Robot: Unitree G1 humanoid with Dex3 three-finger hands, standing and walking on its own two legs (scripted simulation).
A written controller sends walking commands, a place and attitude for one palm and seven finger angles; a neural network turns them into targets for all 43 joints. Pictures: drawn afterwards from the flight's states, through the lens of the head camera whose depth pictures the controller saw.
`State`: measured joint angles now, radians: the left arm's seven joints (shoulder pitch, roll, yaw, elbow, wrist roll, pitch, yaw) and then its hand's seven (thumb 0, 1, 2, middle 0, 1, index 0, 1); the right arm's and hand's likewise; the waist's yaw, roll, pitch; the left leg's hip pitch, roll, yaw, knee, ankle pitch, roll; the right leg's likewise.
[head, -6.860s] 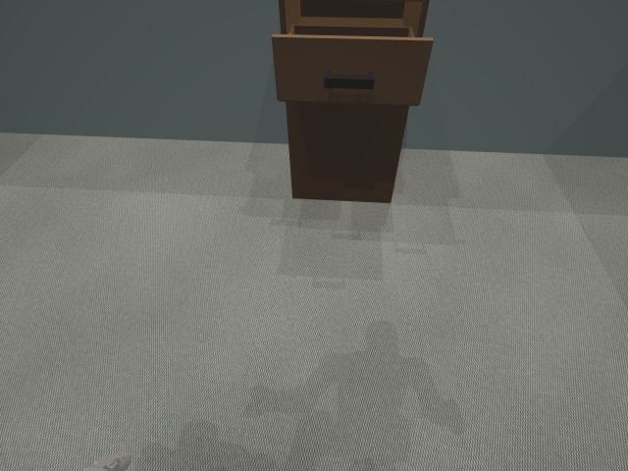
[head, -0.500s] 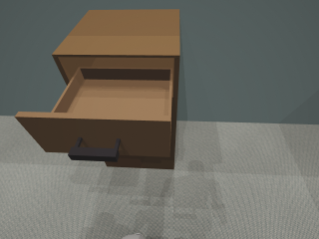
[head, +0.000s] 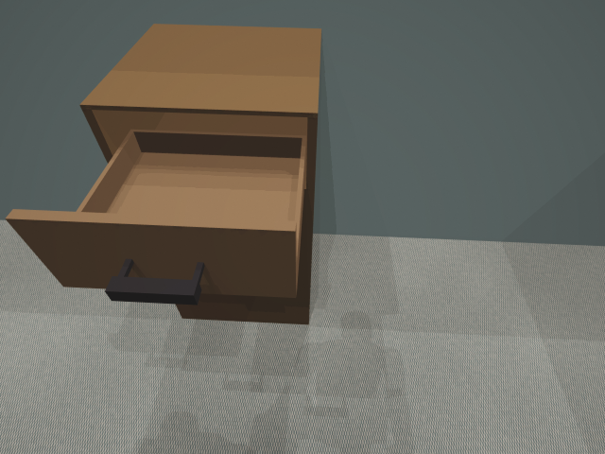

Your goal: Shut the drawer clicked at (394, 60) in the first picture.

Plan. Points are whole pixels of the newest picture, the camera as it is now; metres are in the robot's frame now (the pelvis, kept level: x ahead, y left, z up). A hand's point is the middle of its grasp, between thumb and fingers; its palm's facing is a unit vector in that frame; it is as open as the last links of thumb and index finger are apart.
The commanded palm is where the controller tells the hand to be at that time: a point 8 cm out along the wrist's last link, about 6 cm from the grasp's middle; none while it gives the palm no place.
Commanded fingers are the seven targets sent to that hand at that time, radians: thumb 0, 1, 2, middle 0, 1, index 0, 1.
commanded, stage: come to a stop and stand still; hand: left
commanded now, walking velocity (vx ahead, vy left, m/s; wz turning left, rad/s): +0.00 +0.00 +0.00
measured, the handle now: (159, 278) +0.37 +0.24 +0.00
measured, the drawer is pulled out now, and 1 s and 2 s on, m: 0.30 0.30 0.30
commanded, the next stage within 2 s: look again from close up in 0.96 s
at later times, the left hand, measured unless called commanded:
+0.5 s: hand out of the picture +0.04 +0.17 -0.17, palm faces +0.03 -0.99 -0.17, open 7.4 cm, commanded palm none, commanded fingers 0.00 0.90 0.90 -0.20 -0.30 -0.20 -0.30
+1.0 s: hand out of the picture +0.09 +0.18 -0.17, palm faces +0.02 -0.98 -0.20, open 7.3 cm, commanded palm none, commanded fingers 0.00 0.90 0.90 -0.20 -0.30 -0.20 -0.30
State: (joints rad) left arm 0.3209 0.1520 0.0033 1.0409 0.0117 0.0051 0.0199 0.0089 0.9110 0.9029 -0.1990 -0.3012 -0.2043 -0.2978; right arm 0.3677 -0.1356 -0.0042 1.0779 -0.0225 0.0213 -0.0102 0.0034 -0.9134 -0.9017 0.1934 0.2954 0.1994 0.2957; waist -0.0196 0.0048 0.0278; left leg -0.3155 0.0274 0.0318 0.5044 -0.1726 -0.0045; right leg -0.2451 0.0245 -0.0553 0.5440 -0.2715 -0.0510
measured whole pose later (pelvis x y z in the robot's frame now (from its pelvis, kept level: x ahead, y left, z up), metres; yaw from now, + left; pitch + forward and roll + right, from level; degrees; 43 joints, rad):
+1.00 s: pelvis +0.08 +0.01 +0.01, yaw -1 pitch +0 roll +1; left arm 0.27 0.16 0.00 1.10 0.01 -0.02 0.03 0.01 0.91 0.90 -0.20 -0.30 -0.20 -0.30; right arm 0.23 -0.16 0.01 1.14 -0.01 -0.02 -0.04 0.01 -0.93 -0.90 0.19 0.30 0.20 0.30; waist 0.01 -0.02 0.04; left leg -0.16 0.00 0.05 0.41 -0.24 0.00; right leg -0.08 0.01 -0.03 0.41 -0.33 -0.03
